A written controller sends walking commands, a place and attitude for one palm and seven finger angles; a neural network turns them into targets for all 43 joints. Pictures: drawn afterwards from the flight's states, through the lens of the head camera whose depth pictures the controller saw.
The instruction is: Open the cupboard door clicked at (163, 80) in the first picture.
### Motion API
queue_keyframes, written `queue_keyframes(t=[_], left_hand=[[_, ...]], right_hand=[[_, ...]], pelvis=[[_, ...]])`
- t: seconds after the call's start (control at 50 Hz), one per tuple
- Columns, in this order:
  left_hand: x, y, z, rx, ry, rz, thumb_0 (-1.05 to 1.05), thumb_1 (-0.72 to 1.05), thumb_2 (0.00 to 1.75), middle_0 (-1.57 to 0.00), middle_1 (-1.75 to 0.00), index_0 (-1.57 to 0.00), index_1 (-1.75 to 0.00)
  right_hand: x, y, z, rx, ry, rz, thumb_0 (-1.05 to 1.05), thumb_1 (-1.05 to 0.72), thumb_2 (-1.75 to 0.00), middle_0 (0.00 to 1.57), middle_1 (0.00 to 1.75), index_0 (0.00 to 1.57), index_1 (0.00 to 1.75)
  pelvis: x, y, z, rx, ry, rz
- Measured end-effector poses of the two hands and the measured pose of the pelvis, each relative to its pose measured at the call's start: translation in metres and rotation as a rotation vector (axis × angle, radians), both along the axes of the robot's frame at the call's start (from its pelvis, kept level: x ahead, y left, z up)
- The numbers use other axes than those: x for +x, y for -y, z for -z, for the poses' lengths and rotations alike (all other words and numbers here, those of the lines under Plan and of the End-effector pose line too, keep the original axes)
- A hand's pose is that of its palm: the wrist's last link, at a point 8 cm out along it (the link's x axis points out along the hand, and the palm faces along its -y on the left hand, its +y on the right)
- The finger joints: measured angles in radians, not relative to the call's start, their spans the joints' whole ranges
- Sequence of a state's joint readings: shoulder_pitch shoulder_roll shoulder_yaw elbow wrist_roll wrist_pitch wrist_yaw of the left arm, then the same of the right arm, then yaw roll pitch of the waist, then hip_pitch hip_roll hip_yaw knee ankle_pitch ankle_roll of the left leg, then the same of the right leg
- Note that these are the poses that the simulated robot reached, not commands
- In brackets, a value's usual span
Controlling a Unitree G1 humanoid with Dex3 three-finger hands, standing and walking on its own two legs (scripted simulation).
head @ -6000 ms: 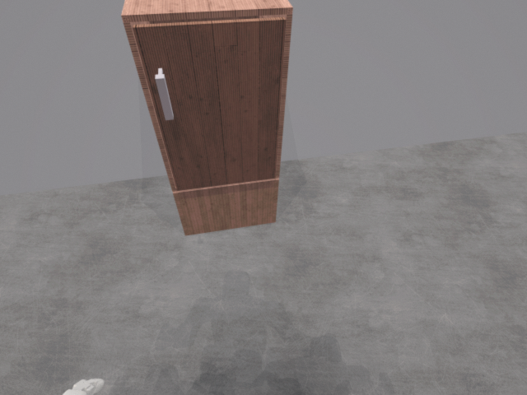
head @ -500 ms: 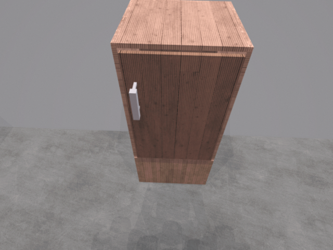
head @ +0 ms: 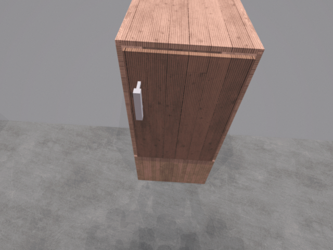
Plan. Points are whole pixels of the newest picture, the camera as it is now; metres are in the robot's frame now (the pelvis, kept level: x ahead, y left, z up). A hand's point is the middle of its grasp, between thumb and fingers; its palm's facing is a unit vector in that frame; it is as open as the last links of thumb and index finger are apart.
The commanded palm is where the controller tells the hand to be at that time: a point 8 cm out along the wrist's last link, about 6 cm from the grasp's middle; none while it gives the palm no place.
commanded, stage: raise the hand with hooked fingers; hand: left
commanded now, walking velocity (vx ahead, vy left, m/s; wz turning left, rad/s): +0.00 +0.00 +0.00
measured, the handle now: (139, 101) +0.57 +0.13 -0.01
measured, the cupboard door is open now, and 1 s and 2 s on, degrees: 0 0 0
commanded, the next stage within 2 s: none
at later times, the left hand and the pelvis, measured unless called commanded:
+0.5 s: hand (83, 246) +0.14 +0.20 -0.06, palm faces +0.06 -1.00 -0.05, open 9.4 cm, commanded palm +0.13 +0.26 -0.04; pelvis -0.06 -0.04 -0.10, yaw +3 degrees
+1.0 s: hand (69, 218) +0.19 +0.24 -0.04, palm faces +0.02 -1.00 -0.05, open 12.4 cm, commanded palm +0.17 +0.30 -0.02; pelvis -0.05 +0.00 -0.07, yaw +2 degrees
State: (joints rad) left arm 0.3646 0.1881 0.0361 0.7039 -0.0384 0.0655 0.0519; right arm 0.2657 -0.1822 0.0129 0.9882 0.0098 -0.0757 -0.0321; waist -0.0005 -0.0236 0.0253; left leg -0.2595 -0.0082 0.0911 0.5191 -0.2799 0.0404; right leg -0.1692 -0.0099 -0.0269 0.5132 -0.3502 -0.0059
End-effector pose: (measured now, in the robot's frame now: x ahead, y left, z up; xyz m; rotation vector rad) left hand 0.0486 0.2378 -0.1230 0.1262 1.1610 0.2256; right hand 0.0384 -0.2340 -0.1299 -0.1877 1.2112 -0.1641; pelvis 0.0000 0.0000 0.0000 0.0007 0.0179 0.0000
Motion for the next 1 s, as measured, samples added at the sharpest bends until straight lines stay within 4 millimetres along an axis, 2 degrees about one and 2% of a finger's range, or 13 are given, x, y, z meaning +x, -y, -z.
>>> queue_keyframes(t=[0.08, 0.12, 0.16, 0.2, 0.24, 0.34, 0.38, 0.44, 0.6, 0.68, 0.76, 0.86, 1.0], left_hand=[[0.073, -0.002, -0.077, 0.045, 0.529, -0.019, 0.02, 0.88, 0.89, -0.2, -0.32, -0.2, -0.32], [0.1, -0.003, -0.1, 0.032, 0.754, 0.003, 0.01, 0.86, 0.88, -0.2, -0.34, -0.2, -0.34], [0.114, -0.001, -0.111, -0.001, 0.925, 0.051, 0.01, 0.83, 0.86, -0.2, -0.36, -0.2, -0.36], [0.116, 0.003, -0.11, -0.039, 1.058, 0.131, 0.01, 0.79, 0.85, -0.2, -0.38, -0.2, -0.38], [0.108, 0.006, -0.1, -0.072, 1.133, 0.217, 0.0, 0.75, 0.83, -0.21, -0.41, -0.21, -0.41], [0.072, -0.002, -0.058, -0.121, 1.09, 0.197, 0.01, 0.64, 0.79, -0.22, -0.48, -0.22, -0.48], [0.061, -0.008, -0.052, -0.102, 1.073, 0.154, 0.01, 0.59, 0.77, -0.22, -0.51, -0.22, -0.51], [0.056, -0.011, -0.058, -0.06, 1.1, 0.149, 0.01, 0.52, 0.74, -0.23, -0.55, -0.23, -0.55], [0.095, -0.016, -0.08, -0.086, 1.109, 0.26, 0.01, 0.33, 0.66, -0.24, -0.67, -0.24, -0.67], [0.109, -0.025, -0.085, -0.097, 1.061, 0.246, 0.01, 0.24, 0.62, -0.25, -0.73, -0.25, -0.73], [0.113, -0.034, -0.089, -0.077, 1.068, 0.228, 0.01, 0.15, 0.58, -0.25, -0.79, -0.25, -0.79], [0.114, -0.043, -0.089, -0.069, 1.092, 0.228, 0.0, 0.03, 0.53, -0.26, -0.87, -0.26, -0.86], [0.12, -0.056, -0.091, -0.073, 1.104, 0.232, 0.0, -0.13, 0.46, -0.27, -0.97, -0.27, -0.97]], right_hand=[[0.037, 0.006, -0.016, -0.019, 0.282, -0.025, 0.01, -0.91, -0.89, 0.2, 0.3, 0.2, 0.3], [0.058, 0.011, -0.018, -0.024, 0.376, -0.058, 0.01, -0.91, -0.89, 0.2, 0.3, 0.21, 0.3], [0.077, 0.018, -0.02, -0.033, 0.454, -0.087, 0.01, -0.91, -0.89, 0.2, 0.3, 0.21, 0.3], [0.096, 0.025, -0.021, -0.046, 0.529, -0.12, 0.01, -0.91, -0.89, 0.2, 0.3, 0.21, 0.3], [0.113, 0.032, -0.02, -0.061, 0.6, -0.155, 0.01, -0.91, -0.89, 0.2, 0.3, 0.21, 0.3], [0.138, 0.04, -0.013, -0.094, 0.708, -0.209, 0.01, -0.91, -0.9, 0.2, 0.3, 0.2, 0.3], [0.139, 0.038, -0.008, -0.096, 0.713, -0.221, 0.01, -0.91, -0.9, 0.2, 0.3, 0.2, 0.3], [0.13, 0.031, 0.004, -0.088, 0.68, -0.235, 0.01, -0.91, -0.9, 0.2, 0.3, 0.2, 0.3], [0.074, 0.013, 0.036, -0.02, 0.503, -0.175, 0.01, -0.91, -0.89, 0.2, 0.3, 0.21, 0.3], [0.048, 0.014, 0.038, -0.014, 0.44, -0.116, 0.01, -0.9, -0.89, 0.2, 0.3, 0.21, 0.3], [0.033, 0.02, 0.034, -0.041, 0.404, -0.088, 0.01, -0.9, -0.89, 0.2, 0.3, 0.21, 0.3], [0.034, 0.027, 0.027, -0.088, 0.395, -0.095, 0.02, -0.9, -0.89, 0.2, 0.3, 0.21, 0.3], [0.06, 0.019, 0.009, -0.119, 0.452, -0.139, 0.01, -0.91, -0.9, 0.2, 0.3, 0.21, 0.3]], pelvis=[[-0.007, 0.002, 0.004, 0.021, -0.026, -0.036], [-0.014, 0.005, 0.013, 0.021, -0.068, -0.046], [-0.022, 0.009, 0.024, 0.012, -0.114, -0.038], [-0.03, 0.014, 0.039, 0.008, -0.162, -0.03], [-0.038, 0.019, 0.056, 0.004, -0.197, -0.028], [-0.053, 0.029, 0.09, -0.015, -0.229, -0.036], [-0.056, 0.032, 0.096, -0.028, -0.227, -0.043], [-0.06, 0.035, 0.1, -0.047, -0.225, -0.052], [-0.063, 0.033, 0.092, -0.064, -0.228, -0.053], [-0.06, 0.027, 0.084, -0.054, -0.232, -0.039], [-0.056, 0.019, 0.078, -0.048, -0.238, -0.029], [-0.054, 0.009, 0.077, -0.051, -0.242, -0.029], [-0.051, -0.001, 0.074, -0.062, -0.236, -0.037]])
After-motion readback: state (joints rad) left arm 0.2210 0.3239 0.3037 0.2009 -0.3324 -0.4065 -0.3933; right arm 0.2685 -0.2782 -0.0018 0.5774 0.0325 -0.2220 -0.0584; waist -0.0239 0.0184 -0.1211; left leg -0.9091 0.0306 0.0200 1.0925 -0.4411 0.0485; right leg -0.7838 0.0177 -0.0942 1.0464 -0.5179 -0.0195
